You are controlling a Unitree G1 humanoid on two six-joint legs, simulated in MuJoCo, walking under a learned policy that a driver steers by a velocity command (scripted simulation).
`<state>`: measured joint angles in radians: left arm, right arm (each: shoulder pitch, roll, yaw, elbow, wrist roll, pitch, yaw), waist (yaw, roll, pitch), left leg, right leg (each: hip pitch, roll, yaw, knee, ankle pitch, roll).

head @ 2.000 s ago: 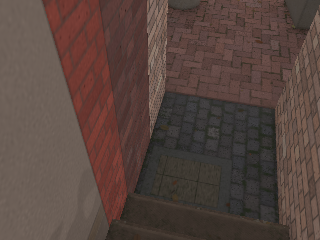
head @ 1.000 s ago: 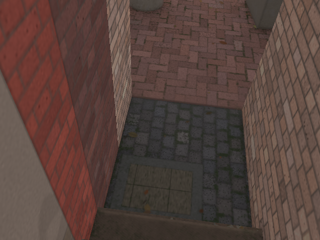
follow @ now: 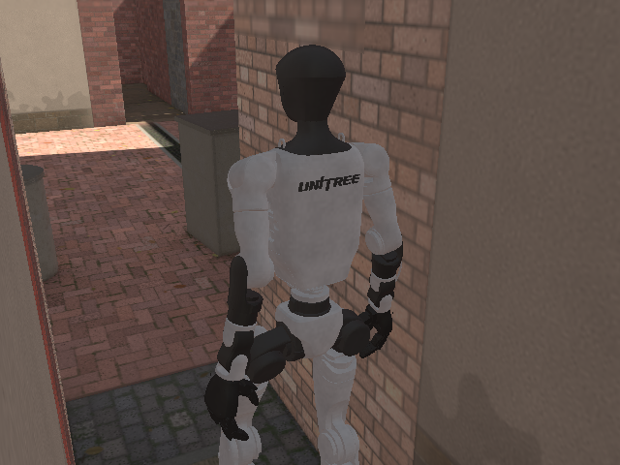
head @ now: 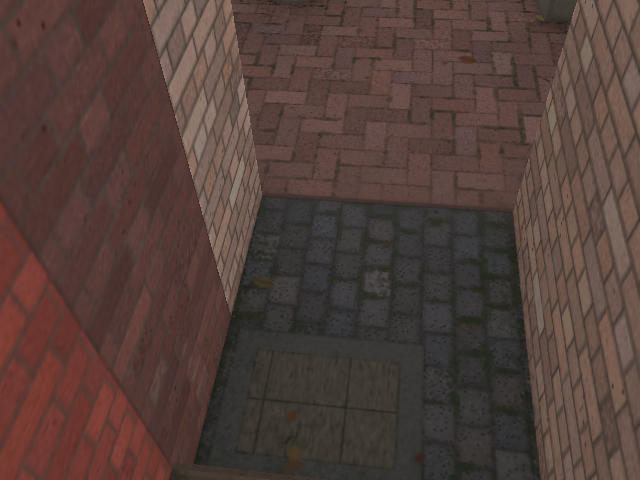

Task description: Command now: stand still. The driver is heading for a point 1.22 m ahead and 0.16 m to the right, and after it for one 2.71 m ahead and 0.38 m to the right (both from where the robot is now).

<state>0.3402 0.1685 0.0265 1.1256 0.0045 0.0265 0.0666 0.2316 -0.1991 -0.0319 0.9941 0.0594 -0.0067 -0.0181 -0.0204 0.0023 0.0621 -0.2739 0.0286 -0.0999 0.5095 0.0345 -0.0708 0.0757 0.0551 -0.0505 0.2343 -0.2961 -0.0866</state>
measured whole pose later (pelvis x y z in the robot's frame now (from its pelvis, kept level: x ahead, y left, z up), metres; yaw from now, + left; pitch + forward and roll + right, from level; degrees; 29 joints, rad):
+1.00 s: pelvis +0.12 +0.01 -0.13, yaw +3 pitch +1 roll +2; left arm 0.23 0.21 0.05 0.84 -0.01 -0.02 -0.03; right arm 0.47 -0.16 -0.01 1.12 0.03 -0.05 -0.07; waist -0.02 -0.05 0.00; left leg -0.36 0.01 -0.05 1.28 -0.89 -0.02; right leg -0.38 0.00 -0.04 0.51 0.29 -0.03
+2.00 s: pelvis +0.69 -0.01 -0.50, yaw +3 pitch +3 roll +4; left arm 0.02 0.24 0.06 0.80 -0.01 -0.06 -0.08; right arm 0.52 -0.18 -0.05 1.02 0.02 -0.04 -0.11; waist -0.09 -0.11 -0.03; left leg -0.16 0.03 0.00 1.09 -0.87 -0.06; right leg -0.54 -0.08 0.10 0.50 0.36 0.00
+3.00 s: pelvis +1.27 -0.16 -0.60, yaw -15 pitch +1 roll +2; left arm 0.09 0.26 0.07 0.72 -0.03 -0.03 -0.04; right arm 0.33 -0.30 -0.08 0.97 0.02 -0.07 -0.03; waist -0.02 -0.01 0.05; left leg 0.08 0.17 0.25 0.54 -0.48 -0.10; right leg -0.53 -0.02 -0.05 0.65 -0.14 -0.08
